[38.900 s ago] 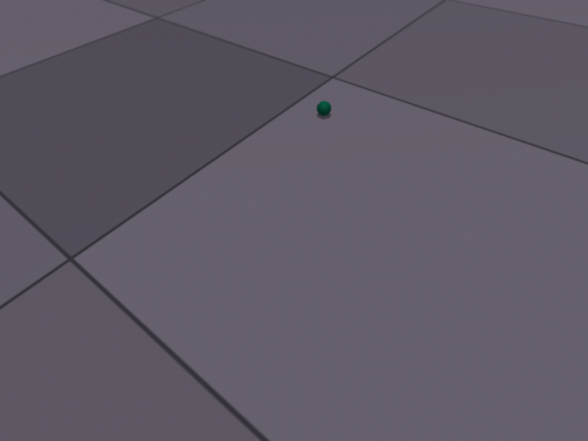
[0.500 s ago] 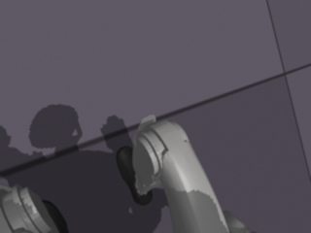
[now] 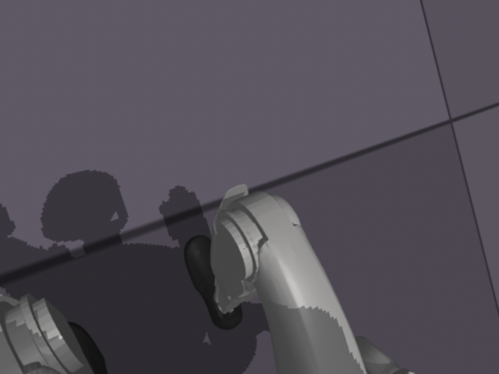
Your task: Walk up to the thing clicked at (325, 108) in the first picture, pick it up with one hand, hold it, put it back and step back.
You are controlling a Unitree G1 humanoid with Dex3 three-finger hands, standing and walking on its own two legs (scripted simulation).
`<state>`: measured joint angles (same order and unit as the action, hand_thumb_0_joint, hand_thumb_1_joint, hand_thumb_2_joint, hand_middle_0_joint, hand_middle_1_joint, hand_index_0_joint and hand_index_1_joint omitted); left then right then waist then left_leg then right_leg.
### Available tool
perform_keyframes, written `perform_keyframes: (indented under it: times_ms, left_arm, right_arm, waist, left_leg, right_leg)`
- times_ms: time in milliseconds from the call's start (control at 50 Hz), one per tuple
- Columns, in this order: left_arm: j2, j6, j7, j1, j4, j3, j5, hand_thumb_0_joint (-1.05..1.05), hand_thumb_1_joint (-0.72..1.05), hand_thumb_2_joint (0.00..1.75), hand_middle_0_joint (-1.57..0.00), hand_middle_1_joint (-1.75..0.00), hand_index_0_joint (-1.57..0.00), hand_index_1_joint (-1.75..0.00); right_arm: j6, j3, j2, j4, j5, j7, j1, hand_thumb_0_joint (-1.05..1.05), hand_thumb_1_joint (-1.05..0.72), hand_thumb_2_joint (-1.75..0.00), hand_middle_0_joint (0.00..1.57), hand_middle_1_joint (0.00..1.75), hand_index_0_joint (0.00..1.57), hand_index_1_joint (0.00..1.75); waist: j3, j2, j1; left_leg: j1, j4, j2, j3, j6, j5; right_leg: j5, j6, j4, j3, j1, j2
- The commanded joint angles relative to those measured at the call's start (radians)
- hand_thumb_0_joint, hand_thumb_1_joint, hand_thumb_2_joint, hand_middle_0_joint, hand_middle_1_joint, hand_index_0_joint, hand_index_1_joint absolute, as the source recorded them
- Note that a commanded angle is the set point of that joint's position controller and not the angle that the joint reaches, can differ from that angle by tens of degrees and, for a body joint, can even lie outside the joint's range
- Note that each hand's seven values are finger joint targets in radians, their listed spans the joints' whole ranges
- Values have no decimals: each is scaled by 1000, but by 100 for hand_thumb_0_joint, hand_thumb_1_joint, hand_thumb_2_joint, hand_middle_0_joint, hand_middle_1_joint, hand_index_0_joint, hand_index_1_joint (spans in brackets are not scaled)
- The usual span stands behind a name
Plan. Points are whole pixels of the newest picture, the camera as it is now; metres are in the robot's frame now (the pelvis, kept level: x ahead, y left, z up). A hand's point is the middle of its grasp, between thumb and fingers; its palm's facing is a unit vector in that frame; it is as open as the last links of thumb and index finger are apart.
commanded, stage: close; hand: left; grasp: from above
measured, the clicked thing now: out of the picture +0.51 +0.32 -0.27
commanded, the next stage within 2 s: settle in 0.76 s
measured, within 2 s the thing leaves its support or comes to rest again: leaves its support in 1.18 s
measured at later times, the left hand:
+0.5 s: hand out of the picture +0.49 +0.31 -0.25, palm faces -0.46 -0.13 -0.88, open 11.1 cm
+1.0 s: hand out of the picture +0.49 +0.32 -0.25, palm faces -0.45 -0.14 -0.88, open 10.9 cm
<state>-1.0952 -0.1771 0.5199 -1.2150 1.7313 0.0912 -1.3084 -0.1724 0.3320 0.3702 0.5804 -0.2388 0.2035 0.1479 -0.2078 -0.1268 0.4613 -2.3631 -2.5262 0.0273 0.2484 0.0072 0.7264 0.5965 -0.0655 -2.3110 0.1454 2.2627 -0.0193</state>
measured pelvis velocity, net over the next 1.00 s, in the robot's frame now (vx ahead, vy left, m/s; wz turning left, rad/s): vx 0.00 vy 0.00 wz -0.01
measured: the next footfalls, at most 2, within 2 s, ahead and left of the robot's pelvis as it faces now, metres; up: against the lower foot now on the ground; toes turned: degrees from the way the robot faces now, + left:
none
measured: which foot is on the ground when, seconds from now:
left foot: down 0.00-1.00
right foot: down 0.00-1.00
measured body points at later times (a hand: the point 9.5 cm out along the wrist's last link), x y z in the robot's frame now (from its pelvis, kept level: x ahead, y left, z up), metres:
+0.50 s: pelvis +0.00 +0.00 +0.00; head +0.30 +0.11 +0.31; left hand +0.51 +0.32 -0.20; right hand +0.02 -0.25 -0.04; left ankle +0.06 +0.12 -0.28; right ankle +0.13 -0.13 -0.28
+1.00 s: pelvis +0.00 +0.00 +0.00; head +0.31 +0.11 +0.31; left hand +0.51 +0.32 -0.20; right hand +0.02 -0.25 -0.04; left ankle +0.06 +0.12 -0.28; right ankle +0.13 -0.13 -0.28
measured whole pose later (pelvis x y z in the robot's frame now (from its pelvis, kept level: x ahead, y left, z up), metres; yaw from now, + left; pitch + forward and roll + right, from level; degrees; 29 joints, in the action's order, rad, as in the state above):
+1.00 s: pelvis +0.00 +0.00 +0.00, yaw +0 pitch +30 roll -15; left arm -1.12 -0.17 0.49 -1.22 1.70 0.09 -1.29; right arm -0.16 0.36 0.37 0.58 -0.24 0.19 0.15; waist -0.23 -0.13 0.46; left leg -2.36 -2.52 0.03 0.25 0.01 0.72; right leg 0.59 -0.06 -2.30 0.15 2.26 -0.02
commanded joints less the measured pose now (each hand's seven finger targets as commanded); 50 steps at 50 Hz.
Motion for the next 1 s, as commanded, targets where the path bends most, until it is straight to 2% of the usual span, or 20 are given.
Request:
perform_keyframes:
  times_ms: [0, 40, 100, 140, 180, 220, 260, 320, 400, 460, 520, 540, 600, 660, 680, 740, 800, 860, 940, 980]
  left_arm:
    - [-220, 1, 28, -307, -202, -9, 14, 0, -4, 84, -36, -103, -40, -98]
    - [-169, 12, 21, -211, -72, -17, 32, 0, 0, 81, -37, -103, -42, -98]
    - [-248, -3, 25, -289, -197, 21, 29, 0, 1, 82, -39, -102, -43, -97]
    - [-230, 6, 20, -251, -160, 21, 25, 0, 0, 80, -39, -100, -43, -95]
    - [-181, 4, 19, -215, -106, -1, 32, 0, 4, 81, -41, -100, -45, -96]
    - [-188, 1, 18, -227, -93, -8, 31, 0, 6, 83, -43, -101, -47, -97]
    - [-239, 0, 21, -263, -152, 10, 18, 0, 9, 85, -46, -101, -50, -97]
    - [-188, 1, 16, -217, -89, -13, 32, 0, 14, 83, -49, -99, -53, -95]
    - [-232, -3, 19, -276, -184, 4, 19, 0, 17, 82, -51, -100, -56, -95]
    - [-159, -3, 17, -223, -90, -21, 36, 0, 23, 82, -54, -100, -59, -95]
    - [-268, -8, 26, -287, -199, 16, 18, 0, 26, 84, -59, -98, -63, -94]
    - [-243, -3, 25, -289, -187, 3, 16, 0, 27, 84, -59, -98, -63, -94]
    - [-160, 5, 21, -204, -49, -31, 45, 0, 34, 84, -64, -97, -68, -93]
    - [-270, -5, 20, -293, -207, 9, 26, 0, 35, 84, -65, -98, -70, -94]
    - [-263, -3, 18, -310, -228, 14, 17, 0, 35, 83, -66, -96, -70, -92]
    - [-159, 1, 13, -227, -94, -26, 41, 0, 42, 85, -71, -96, -74, -92]
    - [-283, -4, 20, -299, -216, 23, 27, 0, 45, 85, -73, -97, -77, -93]
    - [-207, 6, 13, -232, -88, -14, 34, 0, 39, 85, -74, -94, -78, -91]
    - [-272, -1, 8, -301, -217, 13, 27, 0, 35, 87, -74, -92, -77, -89]
    - [-233, 7, -3, -278, -181, -1, 36, 0, 36, 85, -74, -91, -77, -89]
  right_arm:
    - [-1, -106, 334, 36, 10, -18, 219, 0, -90, -90, 20, 30, 20, 30]
    - [-6, -93, 330, 42, 8, -12, 220, 0, -90, -90, 20, 30, 20, 30]
    - [-2, -105, 344, 46, 12, -21, 231, 0, -90, -90, 20, 30, 20, 30]
    - [0, -104, 341, 41, 11, -16, 225, 0, -90, -90, 20, 30, 20, 30]
    - [6, -86, 319, 35, 12, -13, 222, 0, -90, -90, 20, 30, 20, 30]
    - [3, -87, 330, 30, 8, -18, 219, 0, -90, -90, 20, 30, 20, 30]
    - [5, -97, 344, 40, 10, -23, 227, 0, -90, -90, 20, 30, 20, 30]
    - [5, -81, 326, 34, 9, -19, 215, 0, -90, -90, 20, 30, 20, 30]
    - [7, -104, 343, 43, 9, -24, 230, 0, -90, -90, 20, 30, 20, 30]
    - [8, -72, 322, 41, 5, -15, 226, 0, -89, -90, 20, 30, 20, 30]
    - [7, -96, 352, 42, 6, -27, 228, 0, -90, -90, 20, 30, 20, 30]
    - [5, -97, 348, 41, 7, -28, 223, 0, -90, -90, 20, 30, 20, 30]
    - [6, -70, 320, 36, 5, -20, 221, 0, -89, -90, 20, 30, 20, 30]
    - [1, -98, 355, 42, 8, -32, 220, 0, -90, -90, 20, 30, 20, 30]
    - [3, -98, 352, 46, 6, -27, 230, 0, -90, -90, 20, 30, 20, 30]
    - [8, -70, 324, 41, 5, -19, 220, 0, -89, -90, 20, 30, 20, 30]
    - [6, -76, 342, 44, 7, -27, 226, 0, -90, -90, 20, 30, 20, 30]
    - [16, -74, 333, 35, 6, -26, 215, 0, -91, -90, 20, 30, 20, 30]
    - [19, -93, 353, 39, 6, -34, 224, 0, -91, -90, 20, 30, 20, 30]
    - [19, -95, 349, 39, 9, -29, 220, 0, -91, -90, 20, 30, 20, 30]
  waist:
    - [710, 614, 53]
    - [620, 508, 77]
    - [694, 595, 55]
    - [700, 602, 46]
    - [646, 530, 70]
    - [612, 520, 79]
    - [672, 580, 58]
    - [600, 507, 73]
    - [713, 629, 45]
    - [598, 515, 93]
    - [682, 604, 55]
    - [695, 613, 48]
    - [583, 473, 93]
    - [673, 603, 53]
    - [705, 646, 57]
    - [612, 531, 94]
    - [694, 601, 60]
    - [624, 539, 80]
    - [714, 640, 59]
    - [659, 617, 67]
  left_leg:
    - [544, 264, 24, -101, -5, -282]
    - [457, 249, 19, -102, 5, -237]
    - [528, 276, 25, -92, -7, -262]
    - [533, 267, 26, -89, -10, -281]
    - [480, 258, 24, -90, -2, -269]
    - [455, 258, 19, -100, 2, -238]
    - [508, 260, 24, -95, -5, -263]
    - [444, 260, 21, -94, 1, -220]
    - [560, 280, 29, -81, -17, -278]
    - [461, 253, 24, -86, -2, -269]
    - [531, 271, 26, -95, -9, -282]
    - [554, 260, 28, -91, -14, -294]
    - [426, 261, 20, -96, 5, -223]
    - [541, 280, 28, -87, -12, -242]
    - [582, 276, 33, -79, -18, -278]
    - [484, 257, 27, -79, -7, -267]
    - [528, 259, 27, -89, -9, -304]
    - [470, 264, 26, -88, -6, -247]
    - [566, 273, 31, -84, -17, -294]
    - [519, 261, 27, -92, -11, -270]
  right_leg:
    - [-247, 81, 175, 103, -413, 54]
    - [-220, 72, 179, 111, -398, 57]
    - [-226, 79, 185, 110, -410, 51]
    - [-240, 83, 170, 112, -398, 49]
    - [-238, 76, 173, 117, -407, 56]
    - [-218, 76, 184, 115, -413, 58]
    - [-230, 81, 177, 108, -406, 53]
    - [-197, 77, 191, 117, -395, 59]
    - [-234, 87, 168, 116, -387, 50]
    - [-239, 74, 182, 126, -390, 57]
    - [-243, 82, 182, 106, -423, 52]
    - [-247, 86, 173, 109, -397, 50]
    - [-212, 72, 200, 120, -421, 63]
    - [-206, 84, 189, 110, -393, 51]
    - [-230, 85, 174, 112, -375, 43]
    - [-235, 77, 183, 125, -384, 52]
    - [-263, 81, 183, 109, -427, 48]
    - [-218, 82, 189, 118, -411, 58]
    - [-246, 87, 181, 114, -407, 51]
    - [-231, 86, 181, 114, -383, 51]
